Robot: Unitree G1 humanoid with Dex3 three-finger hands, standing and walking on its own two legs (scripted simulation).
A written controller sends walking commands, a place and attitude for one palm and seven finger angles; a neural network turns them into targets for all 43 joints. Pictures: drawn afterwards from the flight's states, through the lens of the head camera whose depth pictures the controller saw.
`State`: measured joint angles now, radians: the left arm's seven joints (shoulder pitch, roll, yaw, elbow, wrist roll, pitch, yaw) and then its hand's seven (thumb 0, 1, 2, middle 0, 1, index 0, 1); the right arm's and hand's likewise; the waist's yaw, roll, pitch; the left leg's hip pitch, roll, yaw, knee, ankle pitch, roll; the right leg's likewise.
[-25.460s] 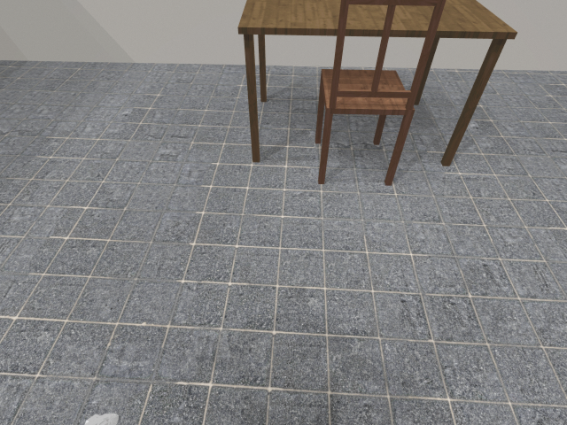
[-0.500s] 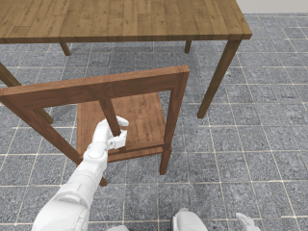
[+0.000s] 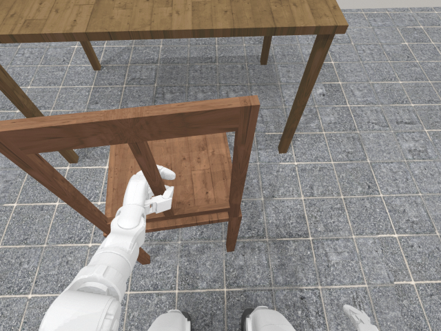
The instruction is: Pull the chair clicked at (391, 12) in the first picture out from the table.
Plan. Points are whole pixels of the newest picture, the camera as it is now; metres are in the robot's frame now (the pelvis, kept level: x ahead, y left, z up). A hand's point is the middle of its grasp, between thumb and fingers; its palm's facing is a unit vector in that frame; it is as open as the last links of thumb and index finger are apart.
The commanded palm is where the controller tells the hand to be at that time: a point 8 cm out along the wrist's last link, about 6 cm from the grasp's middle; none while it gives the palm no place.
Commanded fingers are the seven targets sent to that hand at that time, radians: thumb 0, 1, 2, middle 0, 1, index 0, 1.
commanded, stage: step backward, pulling the chair out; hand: left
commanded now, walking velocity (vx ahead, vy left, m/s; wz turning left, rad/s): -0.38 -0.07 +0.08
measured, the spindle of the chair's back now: (156, 184) +0.39 +0.13 -0.05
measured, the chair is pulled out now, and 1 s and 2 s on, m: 0.34 0.56 0.64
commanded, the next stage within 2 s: stop walking, hand still on the chair in 0.88 s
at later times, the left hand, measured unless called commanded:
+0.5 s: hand (162, 250) +0.26 +0.11 -0.06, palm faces +0.01 -0.98 -0.19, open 5.6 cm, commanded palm +0.26 +0.16 -0.06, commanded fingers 0.00 0.90 0.90 -0.50 -1.45 -0.50 -1.45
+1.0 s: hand (163, 317) +0.15 +0.10 -0.06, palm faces +0.05 -0.98 -0.19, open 5.6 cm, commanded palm +0.13 +0.15 -0.04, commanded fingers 0.00 0.90 0.90 -0.50 -1.45 -0.50 -1.45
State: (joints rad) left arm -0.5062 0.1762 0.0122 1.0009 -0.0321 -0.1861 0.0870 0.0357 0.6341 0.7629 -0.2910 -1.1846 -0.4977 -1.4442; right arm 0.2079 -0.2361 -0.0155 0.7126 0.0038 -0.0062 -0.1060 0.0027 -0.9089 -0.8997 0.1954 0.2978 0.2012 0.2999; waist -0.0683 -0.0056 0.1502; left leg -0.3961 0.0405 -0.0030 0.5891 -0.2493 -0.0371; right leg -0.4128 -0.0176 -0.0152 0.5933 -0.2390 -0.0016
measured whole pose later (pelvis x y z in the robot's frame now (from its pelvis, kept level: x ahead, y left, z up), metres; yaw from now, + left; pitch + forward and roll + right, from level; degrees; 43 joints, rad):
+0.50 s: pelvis -0.10 -0.02 +0.00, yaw +2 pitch +3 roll -1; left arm -0.54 0.16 0.02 1.09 -0.05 -0.22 0.09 0.05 0.63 0.78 -0.29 -1.17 -0.50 -1.44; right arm 0.20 -0.21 0.01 0.78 0.01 -0.04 -0.10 0.00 -0.91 -0.90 0.20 0.30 0.20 0.30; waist -0.04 0.04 0.16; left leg -0.38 0.05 -0.01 0.61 -0.28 -0.03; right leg -0.37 0.01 -0.03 0.56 -0.24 -0.01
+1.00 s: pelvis -0.20 -0.04 -0.01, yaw +2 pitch +0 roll +1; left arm -0.50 0.17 0.04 1.10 -0.07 -0.18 0.08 0.06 0.63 0.77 -0.29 -1.17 -0.50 -1.44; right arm 0.23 -0.22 0.01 0.76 0.04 -0.03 -0.12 0.00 -0.91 -0.90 0.20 0.30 0.20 0.30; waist -0.05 0.02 0.13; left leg -0.41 0.04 0.00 0.71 -0.39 -0.04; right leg -0.47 -0.01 -0.04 0.60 -0.14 -0.03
